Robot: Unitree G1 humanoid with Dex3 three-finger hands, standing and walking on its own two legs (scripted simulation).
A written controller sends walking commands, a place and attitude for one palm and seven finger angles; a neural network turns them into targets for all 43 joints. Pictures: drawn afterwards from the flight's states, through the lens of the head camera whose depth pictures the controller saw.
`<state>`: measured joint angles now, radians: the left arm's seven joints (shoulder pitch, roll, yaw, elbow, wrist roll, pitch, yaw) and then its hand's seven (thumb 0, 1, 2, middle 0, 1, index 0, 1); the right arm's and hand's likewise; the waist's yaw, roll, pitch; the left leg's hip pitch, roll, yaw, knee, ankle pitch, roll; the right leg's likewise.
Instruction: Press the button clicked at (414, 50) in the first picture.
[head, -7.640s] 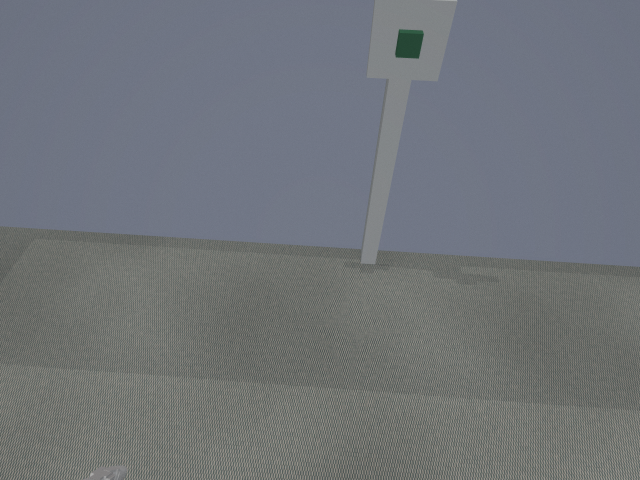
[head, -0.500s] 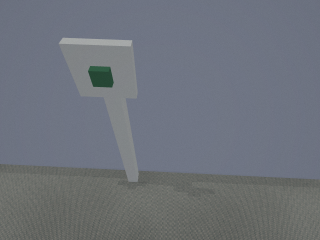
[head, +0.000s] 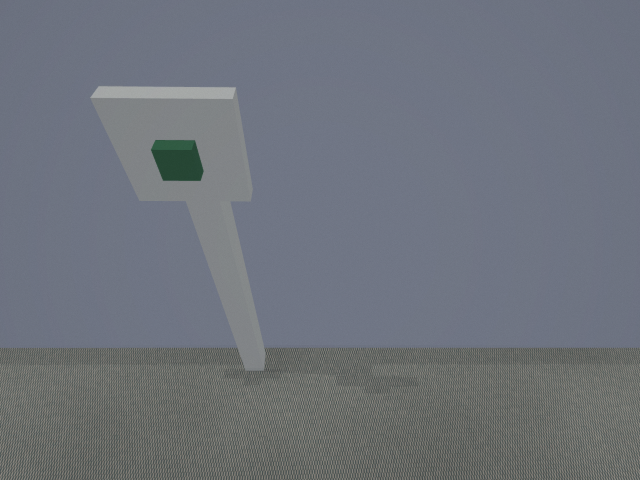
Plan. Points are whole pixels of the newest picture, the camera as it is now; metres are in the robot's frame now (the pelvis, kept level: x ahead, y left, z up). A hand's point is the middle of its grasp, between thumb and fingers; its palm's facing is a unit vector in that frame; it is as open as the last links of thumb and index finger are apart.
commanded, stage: look again from close up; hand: left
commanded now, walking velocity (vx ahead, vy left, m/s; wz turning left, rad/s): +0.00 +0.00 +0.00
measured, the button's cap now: (179, 159) +0.51 +0.23 +0.12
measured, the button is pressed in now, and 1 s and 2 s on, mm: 0 0 0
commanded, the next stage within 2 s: raise the hand and make a fist in 0.50 s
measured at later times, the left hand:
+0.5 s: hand out of the picture -0.02 +0.23 -0.18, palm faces +0.04 -0.98 -0.19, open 7.4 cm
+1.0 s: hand (145, 462) +0.15 +0.22 -0.04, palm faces +0.04 -1.00 +0.00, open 5.6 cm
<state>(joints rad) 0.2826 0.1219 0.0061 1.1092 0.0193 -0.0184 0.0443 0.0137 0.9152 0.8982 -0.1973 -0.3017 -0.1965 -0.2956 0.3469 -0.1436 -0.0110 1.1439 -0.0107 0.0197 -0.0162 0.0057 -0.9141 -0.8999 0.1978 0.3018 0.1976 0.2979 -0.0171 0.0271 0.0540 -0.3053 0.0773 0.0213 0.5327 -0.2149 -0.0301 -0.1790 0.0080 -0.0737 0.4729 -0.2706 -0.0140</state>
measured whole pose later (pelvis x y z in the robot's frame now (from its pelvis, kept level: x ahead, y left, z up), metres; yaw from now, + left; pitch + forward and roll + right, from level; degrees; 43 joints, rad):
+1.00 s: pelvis -0.02 +0.01 -0.07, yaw +2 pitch +9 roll -1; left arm 0.47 0.23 0.19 0.08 -0.29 -0.37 -0.33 0.01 0.90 0.90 -0.51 -0.65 -0.52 -0.64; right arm 0.18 -0.24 -0.04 0.49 0.05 -0.22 -0.03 0.01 -0.91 -0.90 0.20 0.30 0.20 0.30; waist -0.01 -0.01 -0.13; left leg -0.81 0.02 -0.01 1.06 -0.40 0.00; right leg -0.70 0.00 -0.02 1.08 -0.53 0.00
